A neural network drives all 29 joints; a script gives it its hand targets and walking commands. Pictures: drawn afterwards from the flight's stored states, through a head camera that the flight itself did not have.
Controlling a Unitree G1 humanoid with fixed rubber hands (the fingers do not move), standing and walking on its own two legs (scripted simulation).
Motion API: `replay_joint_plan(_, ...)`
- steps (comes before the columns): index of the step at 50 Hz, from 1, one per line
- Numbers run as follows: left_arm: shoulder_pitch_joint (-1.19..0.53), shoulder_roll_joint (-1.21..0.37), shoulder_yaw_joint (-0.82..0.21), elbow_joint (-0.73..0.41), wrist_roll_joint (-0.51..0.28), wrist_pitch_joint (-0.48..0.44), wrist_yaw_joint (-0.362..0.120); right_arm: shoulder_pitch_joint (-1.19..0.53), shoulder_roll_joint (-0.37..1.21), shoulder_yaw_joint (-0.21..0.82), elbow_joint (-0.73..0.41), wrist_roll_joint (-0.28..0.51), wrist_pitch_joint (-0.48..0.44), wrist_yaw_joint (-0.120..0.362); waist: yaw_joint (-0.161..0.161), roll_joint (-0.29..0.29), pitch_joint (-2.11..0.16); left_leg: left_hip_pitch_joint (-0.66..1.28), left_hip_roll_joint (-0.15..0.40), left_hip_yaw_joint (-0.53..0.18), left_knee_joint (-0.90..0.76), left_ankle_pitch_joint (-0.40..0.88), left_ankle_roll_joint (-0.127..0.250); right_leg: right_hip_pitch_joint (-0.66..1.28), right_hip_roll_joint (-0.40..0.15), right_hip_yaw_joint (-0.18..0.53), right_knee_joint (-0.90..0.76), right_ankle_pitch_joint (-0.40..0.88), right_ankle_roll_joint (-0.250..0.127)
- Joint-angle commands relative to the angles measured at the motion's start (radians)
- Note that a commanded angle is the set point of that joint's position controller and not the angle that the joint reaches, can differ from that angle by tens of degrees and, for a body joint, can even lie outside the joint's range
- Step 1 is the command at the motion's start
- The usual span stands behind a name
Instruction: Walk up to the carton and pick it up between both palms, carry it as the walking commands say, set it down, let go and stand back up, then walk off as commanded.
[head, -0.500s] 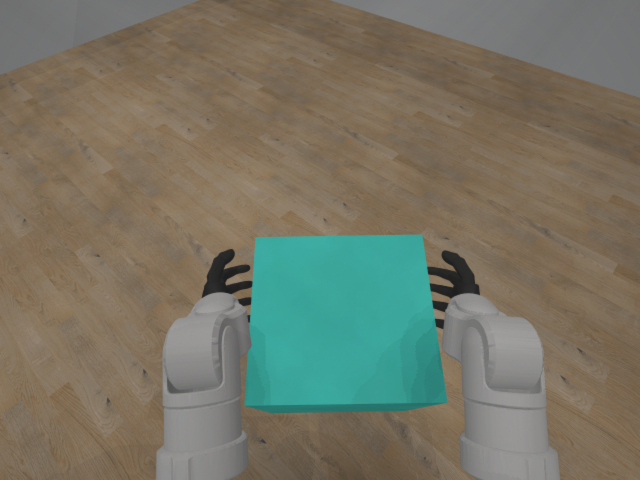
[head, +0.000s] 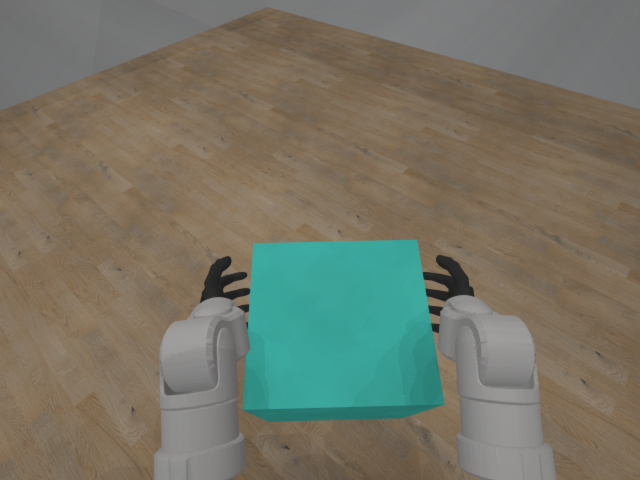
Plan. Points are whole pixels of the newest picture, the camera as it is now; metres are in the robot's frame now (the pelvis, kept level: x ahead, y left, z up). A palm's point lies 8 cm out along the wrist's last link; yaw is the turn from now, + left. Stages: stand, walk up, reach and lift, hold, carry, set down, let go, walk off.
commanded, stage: carry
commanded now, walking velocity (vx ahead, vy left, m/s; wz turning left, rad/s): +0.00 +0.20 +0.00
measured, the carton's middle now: (335, 339) +0.32 +0.01 -0.01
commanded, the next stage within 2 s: none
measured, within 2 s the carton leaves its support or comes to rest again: neither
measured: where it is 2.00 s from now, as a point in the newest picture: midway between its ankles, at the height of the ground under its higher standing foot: outside the picture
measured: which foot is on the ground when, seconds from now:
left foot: down 0.00-0.02, up 0.04-0.16, down 0.18-0.74, up 0.76-0.88, down 0.90-1.00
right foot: down 0.00-0.54, up 0.56-0.70, down 0.72-0.90, up 0.92-1.00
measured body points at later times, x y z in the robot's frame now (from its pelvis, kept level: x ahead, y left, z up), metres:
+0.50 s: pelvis -0.05 +0.08 +0.00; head -0.03 +0.08 +0.45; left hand +0.26 +0.22 +0.08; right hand +0.26 -0.06 +0.07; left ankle +0.02 +0.13 -0.71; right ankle -0.05 -0.07 -0.72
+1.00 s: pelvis -0.09 +0.19 +0.00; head -0.07 +0.19 +0.45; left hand +0.22 +0.32 +0.08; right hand +0.21 +0.04 +0.08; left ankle -0.04 +0.27 -0.72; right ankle -0.11 +0.03 -0.69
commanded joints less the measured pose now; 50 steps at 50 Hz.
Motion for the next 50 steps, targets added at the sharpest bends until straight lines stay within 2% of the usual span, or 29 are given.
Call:
replay_joint_plan(1, -0.515, -1.038, -0.652, -0.025, -0.430, -0.020, -0.501, -0.617, 1.054, 0.684, -0.103, 0.449, -0.024, 0.387, -0.003, -0.103, -0.492, 0.080, 0.156, -0.157, -0.010, 0.380, -0.103, 0.363, -0.247, 0.271, -0.234, 0.425, -0.069)
replay_joint_plan(2, -0.505, -1.055, -0.626, -0.034, -0.411, -0.020, -0.497, -0.647, 1.070, 0.690, -0.113, 0.450, -0.008, 0.398, -0.003, -0.341, -0.441, -0.076, 0.101, -0.128, 0.090, -0.062, -0.137, 0.391, -0.384, 0.397, -0.247, 0.648, -0.160)
replay_joint_plan(4, -0.479, -1.061, -0.588, 0.021, -0.398, -0.019, -0.499, -0.704, 1.070, 0.713, -0.132, 0.482, -0.002, 0.401, 0.003, -0.284, -0.391, -0.229, 0.089, -0.207, 0.339, -0.259, -0.155, 0.423, -0.442, 0.433, -0.264, 0.844, -0.221)
replay_joint_plan(6, -0.570, -1.064, -0.625, -0.054, -0.414, -0.031, -0.487, -0.705, 1.066, 0.698, -0.120, 0.490, -0.012, 0.409, -0.004, -0.200, -0.417, -0.117, 0.128, -0.216, 0.176, -0.146, -0.150, 0.386, -0.337, 0.252, -0.169, 0.949, -0.126)
replay_joint_plan(8, -0.563, -1.022, -0.616, -0.069, -0.381, -0.032, -0.473, -0.710, 1.071, 0.696, -0.102, 0.506, -0.015, 0.415, -0.014, -0.206, -0.424, 0.058, 0.054, -0.109, -0.046, -0.044, -0.162, 0.320, -0.254, 0.142, -0.100, 0.849, -0.055)
replay_joint_plan(10, -0.520, -1.014, -0.623, -0.071, -0.382, -0.023, -0.468, -0.642, 1.070, 0.680, -0.066, 0.498, -0.014, 0.419, -0.013, -0.084, -0.455, 0.271, 0.136, -0.231, -0.147, 0.368, -0.106, 0.150, -0.127, 0.054, 0.004, 0.550, 0.053)
replay_joint_plan(12, -0.572, -1.004, -0.669, -0.106, -0.392, -0.017, -0.467, -0.625, 1.058, 0.634, -0.019, 0.486, -0.018, 0.417, -0.016, 0.291, -0.488, 0.410, 0.295, -0.391, -0.107, 0.830, 0.015, -0.048, -0.029, -0.018, 0.128, -0.044, 0.087)
replay_joint_plan(14, -0.580, -1.034, -0.672, -0.074, -0.414, -0.016, -0.476, -0.597, 1.072, 0.644, -0.044, 0.472, -0.020, 0.418, -0.027, 0.167, -0.467, 0.436, 0.331, -0.421, -0.130, 0.819, 0.075, -0.111, 0.013, -0.003, 0.215, -0.250, 0.056)
replay_joint_plan(17, -0.577, -1.032, -0.693, -0.051, -0.446, -0.016, -0.491, -0.636, 1.049, 0.636, -0.078, 0.461, -0.029, 0.404, -0.006, 0.201, -0.469, 0.394, 0.271, -0.312, -0.120, 0.627, 0.025, -0.053, -0.006, 0.015, 0.053, -0.101, 0.031)
replay_joint_plan(18, -0.596, -1.029, -0.679, -0.091, -0.457, -0.019, -0.494, -0.645, 1.071, 0.662, -0.116, 0.466, -0.035, 0.394, 0.001, 0.100, -0.482, 0.327, 0.258, -0.294, -0.139, 0.548, -0.003, 0.089, 0.005, 0.002, -0.099, 0.016, 0.008)
replay_joint_plan(19, -0.614, -1.043, -0.682, -0.086, -0.457, -0.020, -0.494, -0.672, 1.072, 0.657, -0.113, 0.462, -0.031, 0.390, 0.005, 0.027, -0.485, 0.254, 0.222, -0.235, -0.118, 0.461, -0.036, 0.195, -0.062, 0.046, -0.192, 0.103, -0.004)
replay_joint_plan(21, -0.563, -1.047, -0.661, -0.075, -0.449, -0.025, -0.499, -0.671, 1.064, 0.661, -0.112, 0.454, -0.025, 0.392, -0.006, -0.260, -0.422, 0.027, 0.107, -0.153, 0.041, 0.022, -0.127, 0.249, -0.315, 0.366, -0.251, 0.383, -0.118)
replay_joint_plan(23, -0.554, -1.071, -0.644, -0.071, -0.445, -0.031, -0.497, -0.739, 1.069, 0.708, -0.214, 0.478, -0.025, 0.392, 0.000, -0.341, -0.408, -0.072, 0.111, -0.181, 0.113, -0.145, -0.135, 0.306, -0.372, 0.352, -0.238, 0.598, -0.145)
replay_joint_plan(24, -0.537, -1.060, -0.623, -0.041, -0.429, -0.022, -0.491, -0.733, 1.063, 0.689, -0.160, 0.481, -0.018, 0.396, 0.000, -0.250, -0.416, 0.012, 0.125, -0.200, 0.025, -0.091, -0.126, 0.285, -0.338, 0.296, -0.187, 0.664, -0.114)
replay_joint_plan(26, -0.496, -1.040, -0.632, -0.041, -0.398, -0.022, -0.480, -0.650, 1.064, 0.681, -0.109, 0.491, -0.018, 0.408, -0.023, -0.121, -0.471, 0.300, 0.135, -0.224, -0.163, 0.060, -0.111, 0.096, -0.190, 0.113, -0.045, 0.366, -0.004)
replay_joint_plan(27, -0.503, -1.025, -0.645, -0.040, -0.390, -0.021, -0.478, -0.659, 1.041, 0.679, -0.114, 0.494, -0.026, 0.416, -0.024, 0.182, -0.463, 0.379, 0.291, -0.404, -0.302, 0.266, -0.075, -0.057, -0.060, 0.000, 0.065, -0.021, 0.046)
replay_joint_plan(28, -0.628, -1.045, -0.675, -0.114, -0.429, -0.022, -0.473, -0.674, 1.071, 0.665, -0.100, 0.498, -0.021, 0.419, -0.029, 0.269, -0.426, 0.416, 0.340, -0.450, -0.354, 0.267, -0.052, -0.123, -0.003, -0.035, 0.165, -0.206, 0.033)
replay_joint_plan(31, -0.611, -1.049, -0.691, -0.084, -0.455, -0.020, -0.488, -0.634, 1.069, 0.652, -0.079, 0.469, -0.020, 0.413, -0.023, 0.061, -0.413, 0.351, 0.322, -0.387, -0.362, 0.080, -0.029, -0.107, -0.020, 0.013, 0.273, -0.159, -0.004)
replay_joint_plan(35, -0.577, -1.040, -0.675, -0.030, -0.455, -0.007, -0.496, -0.686, 1.077, 0.661, -0.091, 0.467, -0.019, 0.400, -0.011, 0.129, -0.437, 0.257, 0.212, -0.179, -0.445, 0.010, -0.162, 0.228, 0.017, -0.061, -0.138, -0.105, -0.063)
replay_joint_plan(36, -0.621, -1.047, -0.676, -0.047, -0.459, -0.010, -0.492, -0.705, 1.083, 0.655, -0.087, 0.470, -0.022, 0.395, 0.000, 0.110, -0.434, 0.230, 0.176, -0.127, -0.443, 0.069, -0.262, 0.351, 0.005, -0.094, -0.329, -0.018, -0.069)
replay_joint_plan(37, -0.548, -1.048, -0.669, -0.011, -0.427, -0.023, -0.496, -0.717, 1.077, 0.679, -0.083, 0.480, -0.013, 0.405, 0.021, -0.044, -0.407, 0.059, 0.085, -0.015, -0.254, 0.185, -0.421, 0.474, -0.161, 0.071, -0.455, -0.054, -0.117)
replay_joint_plan(38, -0.522, -1.076, -0.634, 0.007, -0.406, -0.035, -0.496, -0.689, 1.048, 0.681, -0.099, 0.460, -0.005, 0.409, -0.008, -0.414, -0.368, -0.026, 0.167, -0.194, 0.166, -0.041, -0.281, 0.281, -0.481, 0.538, -0.407, 0.050, -0.201)
replay_joint_plan(40, -0.532, -1.027, -0.602, -0.015, -0.406, -0.019, -0.497, -0.712, 1.085, 0.694, -0.124, 0.468, -0.007, 0.398, -0.014, -0.259, -0.355, -0.194, 0.117, -0.245, 0.292, -0.172, -0.196, 0.379, -0.453, 0.361, -0.324, 0.623, -0.188)
replay_joint_plan(41, -0.548, -1.050, -0.630, -0.013, -0.417, -0.014, -0.496, -0.695, 1.071, 0.668, -0.107, 0.462, -0.013, 0.398, -0.017, -0.188, -0.366, -0.156, 0.142, -0.266, 0.185, -0.139, -0.169, 0.417, -0.375, 0.243, -0.234, 0.791, -0.124)
replay_joint_plan(42, -0.540, -1.061, -0.624, -0.009, -0.408, -0.013, -0.495, -0.737, 1.064, 0.686, -0.137, 0.482, -0.011, 0.405, -0.015, -0.234, -0.395, -0.080, 0.096, -0.185, 0.095, -0.102, -0.165, 0.399, -0.312, 0.147, -0.166, 0.912, -0.078)
replay_joint_plan(44, -0.550, -1.036, -0.617, -0.034, -0.393, -0.018, -0.481, -0.723, 1.080, 0.682, -0.086, 0.497, -0.015, 0.412, -0.015, -0.212, -0.436, 0.115, 0.049, -0.099, -0.170, 0.065, -0.158, 0.328, -0.214, 0.066, -0.097, 0.762, 0.021)
replay_joint_plan(45, -0.529, -1.003, -0.619, -0.045, -0.371, -0.023, -0.473, -0.695, 1.072, 0.681, -0.083, 0.504, -0.010, 0.421, -0.018, -0.131, -0.456, 0.272, 0.115, -0.186, -0.219, 0.192, -0.136, 0.211, -0.186, 0.054, -0.025, 0.563, 0.052)
replay_joint_plan(47, -0.568, -0.999, -0.645, -0.066, -0.383, -0.015, -0.466, -0.668, 1.075, 0.648, -0.015, 0.506, -0.014, 0.426, -0.030, 0.267, -0.485, 0.475, 0.353, -0.435, -0.177, 0.786, 0.004, -0.122, -0.005, -0.059, 0.170, -0.187, 0.114)
replay_joint_plan(50, -0.642, -1.052, -0.695, -0.081, -0.429, -0.020, -0.483, -0.602, 1.092, 0.600, 0.007, 0.447, -0.015, 0.423, -0.028, 0.207, -0.487, 0.465, 0.323, -0.408, -0.148, 0.655, 0.065, -0.216, 0.008, 0.042, 0.382, -0.252, 0.061)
